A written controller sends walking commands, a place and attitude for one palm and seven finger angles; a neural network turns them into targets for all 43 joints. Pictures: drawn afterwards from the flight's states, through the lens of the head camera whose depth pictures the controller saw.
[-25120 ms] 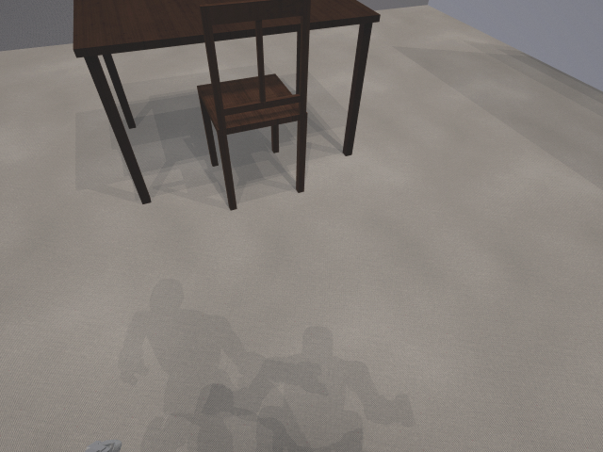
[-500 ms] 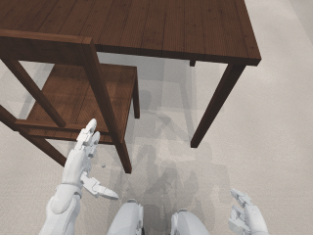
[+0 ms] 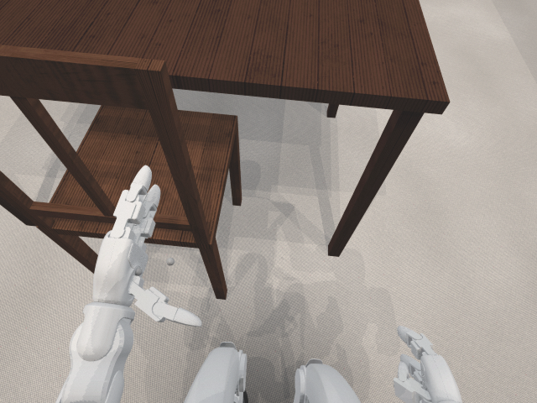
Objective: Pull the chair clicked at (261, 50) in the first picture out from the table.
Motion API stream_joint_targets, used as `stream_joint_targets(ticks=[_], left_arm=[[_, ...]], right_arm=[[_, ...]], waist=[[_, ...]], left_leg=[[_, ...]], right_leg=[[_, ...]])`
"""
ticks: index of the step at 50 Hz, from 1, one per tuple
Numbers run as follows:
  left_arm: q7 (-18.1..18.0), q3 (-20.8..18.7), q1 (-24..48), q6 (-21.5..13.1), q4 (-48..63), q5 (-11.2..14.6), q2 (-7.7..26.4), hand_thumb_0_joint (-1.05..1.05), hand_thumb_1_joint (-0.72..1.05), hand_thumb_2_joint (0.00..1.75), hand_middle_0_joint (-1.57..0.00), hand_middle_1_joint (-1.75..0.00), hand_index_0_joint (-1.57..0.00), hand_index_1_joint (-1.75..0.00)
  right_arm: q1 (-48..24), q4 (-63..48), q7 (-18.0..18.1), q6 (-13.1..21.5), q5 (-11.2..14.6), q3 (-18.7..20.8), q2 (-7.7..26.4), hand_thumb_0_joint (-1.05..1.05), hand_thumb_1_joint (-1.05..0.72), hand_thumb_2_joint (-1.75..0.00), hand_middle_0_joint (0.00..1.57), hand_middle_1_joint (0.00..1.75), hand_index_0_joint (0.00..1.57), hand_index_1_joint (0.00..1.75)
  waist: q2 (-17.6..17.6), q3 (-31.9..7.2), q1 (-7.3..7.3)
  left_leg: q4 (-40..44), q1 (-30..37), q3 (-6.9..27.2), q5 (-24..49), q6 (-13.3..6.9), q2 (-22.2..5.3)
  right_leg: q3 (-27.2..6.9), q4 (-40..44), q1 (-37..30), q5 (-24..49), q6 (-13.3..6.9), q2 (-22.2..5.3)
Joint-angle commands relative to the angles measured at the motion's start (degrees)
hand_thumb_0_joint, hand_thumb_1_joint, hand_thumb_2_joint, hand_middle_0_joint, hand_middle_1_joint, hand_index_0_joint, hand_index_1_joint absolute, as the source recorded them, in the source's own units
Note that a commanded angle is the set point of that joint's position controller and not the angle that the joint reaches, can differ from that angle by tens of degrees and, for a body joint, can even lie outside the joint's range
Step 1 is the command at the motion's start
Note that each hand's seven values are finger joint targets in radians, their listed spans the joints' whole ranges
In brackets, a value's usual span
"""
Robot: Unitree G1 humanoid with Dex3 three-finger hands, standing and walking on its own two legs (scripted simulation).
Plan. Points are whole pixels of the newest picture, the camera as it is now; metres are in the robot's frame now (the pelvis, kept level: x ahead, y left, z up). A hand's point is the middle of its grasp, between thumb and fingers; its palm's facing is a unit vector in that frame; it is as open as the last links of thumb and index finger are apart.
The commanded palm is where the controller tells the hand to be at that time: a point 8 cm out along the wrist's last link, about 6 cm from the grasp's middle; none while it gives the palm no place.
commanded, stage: push the fingers through the gap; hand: left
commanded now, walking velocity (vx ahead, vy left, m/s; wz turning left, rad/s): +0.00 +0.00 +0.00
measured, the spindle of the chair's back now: (76, 167) +0.45 +0.34 +0.03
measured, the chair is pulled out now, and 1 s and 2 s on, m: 0.00 0.00 0.00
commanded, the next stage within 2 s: hook a spindle and tug to test in 1.36 s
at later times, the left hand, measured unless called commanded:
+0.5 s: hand (188, 236) +0.35 +0.14 +0.02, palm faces -0.07 -1.00 +0.00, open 17.0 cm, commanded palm +0.34 +0.20 +0.03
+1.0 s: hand (193, 198) +0.40 +0.14 +0.04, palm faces -0.03 -1.00 -0.05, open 16.9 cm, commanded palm +0.38 +0.19 +0.03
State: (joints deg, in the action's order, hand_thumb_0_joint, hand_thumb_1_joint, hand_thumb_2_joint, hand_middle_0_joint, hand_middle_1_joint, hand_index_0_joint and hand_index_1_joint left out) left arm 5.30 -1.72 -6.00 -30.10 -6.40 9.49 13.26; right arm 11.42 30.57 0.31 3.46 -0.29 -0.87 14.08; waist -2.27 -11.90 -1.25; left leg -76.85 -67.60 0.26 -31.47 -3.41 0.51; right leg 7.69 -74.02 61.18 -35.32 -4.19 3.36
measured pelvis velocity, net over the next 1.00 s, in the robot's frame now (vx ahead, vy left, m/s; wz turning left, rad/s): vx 0.01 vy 0.00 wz -0.02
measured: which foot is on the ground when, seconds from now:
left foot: down 0.00-1.00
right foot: down 0.00-1.00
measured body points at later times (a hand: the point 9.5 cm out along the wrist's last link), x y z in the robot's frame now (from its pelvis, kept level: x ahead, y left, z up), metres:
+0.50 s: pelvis +0.00 +0.01 +0.01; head +0.11 +0.02 +0.44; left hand +0.35 +0.20 +0.02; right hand +0.14 -0.24 -0.10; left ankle +0.04 +0.08 -0.61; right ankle +0.00 -0.08 -0.61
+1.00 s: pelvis +0.01 +0.00 +0.01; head +0.12 +0.01 +0.44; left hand +0.40 +0.20 +0.04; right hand +0.12 -0.25 -0.11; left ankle +0.04 +0.08 -0.61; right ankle +0.00 -0.08 -0.61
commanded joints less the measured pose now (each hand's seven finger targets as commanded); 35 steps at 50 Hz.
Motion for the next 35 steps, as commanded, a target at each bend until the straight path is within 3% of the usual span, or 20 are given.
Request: stream_joint_targets(ticks=[1,4,6,7,9,10,12,14,16,17,20,22,24,25,26,29,32,33,35], left_arm=[[2.03,-0.31,9.25,5.28,-6.31,-0.34,1.43,0.00,-0.50,0.30,-0.06,-0.08,-0.06,-0.08],[4.14,-3.23,13.18,9.09,-2.26,1.57,4.88,0.00,-0.50,0.30,-0.06,-0.08,-0.06,-0.08],[3.10,-6.56,18.21,7.01,6.72,2.66,8.04,0.00,-0.50,0.30,-0.06,-0.08,-0.06,-0.08],[2.15,-6.78,19.93,5.23,10.40,3.18,8.05,0.00,-0.50,0.30,-0.06,-0.08,-0.06,-0.08],[-0.42,-9.34,21.73,1.21,13.35,3.25,10.37,0.00,-0.50,0.30,-0.06,-0.08,-0.06,-0.08],[-1.35,-8.41,19.85,-0.17,11.93,2.81,8.62,0.00,-0.50,0.30,-0.06,-0.08,-0.06,-0.08],[-2.30,-5.78,20.55,-1.53,4.93,1.27,5.97,0.00,-0.50,0.30,-0.06,-0.08,-0.06,-0.08],[-1.61,-3.84,18.67,-0.34,-4.46,-0.52,4.24,0.00,-0.50,0.30,-0.06,-0.08,-0.06,-0.08],[0.36,-0.05,19.49,2.25,-10.26,-1.55,1.36,0.00,-0.50,0.30,-0.06,-0.08,-0.06,-0.08],[1.32,0.54,19.96,3.89,-12.09,-1.47,0.77,0.00,-0.50,0.30,-0.06,-0.08,-0.06,-0.08],[2.75,-0.46,23.90,6.20,-8.08,0.10,1.99,0.00,-0.50,0.30,-0.06,-0.08,-0.06,-0.08],[1.30,-5.01,28.37,4.82,-1.78,1.23,6.06,0.00,-0.50,0.30,-0.06,-0.08,-0.06,-0.08],[-1.23,-7.95,31.94,1.87,2.31,0.99,9.46,0.00,-0.50,0.30,-0.06,-0.08,-0.06,-0.08],[-2.05,-7.37,31.89,0.67,1.64,0.15,8.51,0.00,-0.50,0.30,-0.06,-0.08,-0.06,-0.08],[-2.63,-5.61,32.12,-0.11,-0.71,-0.48,6.66,0.00,-0.50,0.30,-0.06,-0.08,-0.06,-0.08],[-2.81,-3.70,34.32,-0.89,-6.73,-1.75,5.02,0.00,-0.50,0.30,-0.06,-0.08,-0.06,-0.08],[-1.19,-1.47,32.89,1.72,-14.32,-1.73,1.90,0.00,-0.50,0.30,-0.06,-0.08,-0.06,-0.08],[-0.72,-2.47,31.79,2.90,-16.13,-1.45,2.53,0.00,-0.50,0.30,-0.06,-0.08,-0.06,-0.08],[0.07,-2.79,34.01,4.29,-16.36,-1.07,2.98,0.00,-0.50,0.30,-0.06,-0.08,-0.06,-0.08]], right_arm=[[-0.13,-7.73,-0.21,0.21,1.46,2.52,8.80,0.00,-0.90,-0.90,0.20,0.30,0.20,0.30],[0.49,-9.91,0.75,-0.86,2.14,2.68,9.34,0.00,-0.90,-0.90,0.20,0.30,0.20,0.30],[0.27,-9.88,1.26,-0.60,1.76,2.78,8.68,0.00,-0.90,-0.90,0.20,0.30,0.20,0.30],[0.41,-9.79,1.34,-0.22,1.52,2.58,8.03,0.00,-0.90,-0.90,0.20,0.30,0.20,0.30],[0.90,-8.15,1.57,0.76,0.94,2.43,7.63,0.00,-0.90,-0.90,0.20,0.30,0.20,0.30],[1.01,-7.25,1.29,1.06,0.62,2.39,7.11,0.00,-0.90,-0.90,0.20,0.30,0.20,0.30],[1.15,-5.37,0.55,1.11,0.22,2.33,7.36,0.00,-0.90,-0.90,0.20,0.30,0.20,0.30],[1.66,-4.50,-0.07,0.73,0.24,2.50,7.91,0.00,-0.90,-0.90,0.20,0.30,0.20,0.30],[1.86,-5.16,-0.49,-0.15,0.60,2.66,8.73,0.00,-0.90,-0.90,0.20,0.30,0.20,0.30],[2.29,-5.60,-0.49,-0.64,1.01,2.88,9.13,0.00,-0.90,-0.90,0.20,0.30,0.20,0.30],[2.57,-7.16,-0.10,-1.42,1.63,3.22,9.64,0.00,-0.90,-0.90,0.20,0.30,0.20,0.30],[2.64,-6.97,0.46,-1.41,1.41,3.40,9.32,0.00,-0.90,-0.90,0.20,0.30,0.20,0.30],[2.68,-6.27,0.67,-1.02,0.82,3.18,9.04,0.00,-0.90,-0.90,0.20,0.30,0.20,0.30],[2.70,-5.62,0.57,-0.97,0.59,3.05,8.48,0.00,-0.90,-0.90,0.20,0.30,0.20,0.30],[2.86,-4.85,0.35,-0.92,0.43,2.91,8.24,0.00,-0.90,-0.90,0.20,0.30,0.20,0.30],[3.48,-3.42,-0.10,-0.85,0.07,2.99,8.64,0.00,-0.90,-0.90,0.20,0.30,0.20,0.30],[4.05,-3.36,-0.56,-1.66,0.35,3.27,9.12,0.00,-0.90,-0.90,0.20,0.30,0.20,0.30],[4.26,-3.66,-0.52,-2.12,0.63,3.39,9.41,0.00,-0.90,-0.90,0.20,0.30,0.20,0.30],[4.55,-4.25,-0.54,-2.77,0.86,3.42,9.61,0.00,-0.90,-0.90,0.20,0.30,0.20,0.30]], waist=[[3.58,-11.07,-2.73],[2.00,-17.70,-0.96],[-1.17,-23.53,0.08],[-1.53,-24.70,0.18],[-2.80,-24.57,0.06],[-3.64,-23.73,0.15],[-2.42,-17.95,-2.02],[-1.02,-13.02,-3.05],[-0.39,-11.84,-3.51],[0.76,-11.81,-3.61],[-0.45,-17.82,-2.29],[-1.31,-22.97,-1.41],[-2.62,-25.06,-1.36],[-3.13,-24.62,-1.35],[-3.06,-22.32,-2.43],[-2.76,-19.24,-3.85],[-1.27,-17.82,-4.11],[-0.21,-18.14,-3.63],[-1.39,-19.87,-3.28]], left_leg=[[10.30,13.09,4.64,7.12,0.98,-0.27],[11.81,16.61,4.37,9.87,0.88,-0.14],[11.48,20.95,4.18,15.07,1.05,-0.24],[11.57,22.45,4.29,17.02,1.10,-0.23],[11.43,24.03,4.90,20.15,1.50,-0.66],[11.41,24.99,4.95,21.44,1.80,-0.74],[10.71,22.42,5.75,18.39,1.90,-1.04],[10.48,18.24,5.73,14.14,1.67,-0.91],[11.41,17.81,5.80,10.85,1.80,-0.86],[12.25,18.85,6.09,10.23,1.79,-0.98],[13.50,22.85,6.20,12.10,1.80,-0.76],[12.94,25.95,6.12,16.55,1.87,-0.93],[12.20,27.28,6.34,19.99,2.06,-1.00],[11.98,27.76,6.27,21.11,2.27,-1.04],[11.70,27.42,6.58,21.05,2.31,-1.18],[11.02,25.01,6.93,18.41,2.24,-1.28],[12.05,24.53,6.91,16.19,2.43,-1.27],[12.47,24.53,6.78,16.60,2.42,-1.30],[12.77,25.65,6.74,18.64,2.49,-1.24]], right_leg=[[-7.38,12.86,-4.10,8.71,2.26,-0.69],[-7.90,13.83,-9.47,11.44,2.20,-0.81],[-8.27,13.20,-11.59,16.54,2.22,-1.00],[-8.19,13.04,-12.47,18.09,2.24,-0.95],[-7.49,11.82,-10.79,19.57,1.85,-0.44],[-7.24,11.29,-9.15,19.97,1.83,-0.42],[-6.40,10.89,-4.36,16.56,1.99,-0.30],[-6.29,11.18,-1.81,13.24,1.88,-0.28],[-6.16,11.78,-0.66,11.32,1.95,-0.63],[-5.95,12.38,-0.59,11.06,1.98,-0.63],[-6.16,13.16,-3.94,12.52,1.84,-0.93],[-6.47,12.74,-6.12,15.73,1.96,-0.84],[-6.51,11.54,-6.06,17.68,1.90,-0.56],[-6.53,11.16,-5.35,18.20,1.92,-0.64],[-6.17,10.98,-3.47,17.85,1.95,-0.58],[-5.94,10.59,-0.72,15.66,1.92,-0.49],[-5.68,11.67,-0.50,14.64,2.05,-0.61],[-5.65,12.00,-1.47,15.28,1.99,-0.56],[-5.57,11.75,-2.13,16.74,1.85,-0.67]])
